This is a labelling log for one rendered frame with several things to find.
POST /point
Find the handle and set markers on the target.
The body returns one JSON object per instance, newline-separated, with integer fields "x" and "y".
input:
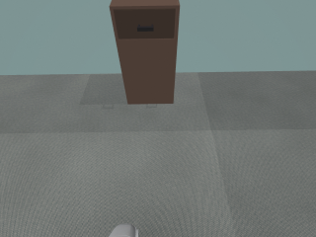
{"x": 145, "y": 28}

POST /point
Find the robot left thigh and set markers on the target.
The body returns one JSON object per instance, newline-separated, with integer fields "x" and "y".
{"x": 125, "y": 230}

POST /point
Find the cabinet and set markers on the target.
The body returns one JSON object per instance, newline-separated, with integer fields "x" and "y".
{"x": 148, "y": 66}

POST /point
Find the drawer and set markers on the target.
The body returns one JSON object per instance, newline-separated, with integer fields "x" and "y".
{"x": 162, "y": 19}

